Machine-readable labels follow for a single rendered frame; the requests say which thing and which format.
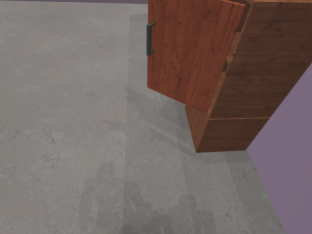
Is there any handle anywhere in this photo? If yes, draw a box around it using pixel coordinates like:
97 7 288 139
146 21 156 57

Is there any cupboard door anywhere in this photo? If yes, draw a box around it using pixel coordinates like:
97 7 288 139
147 0 246 114

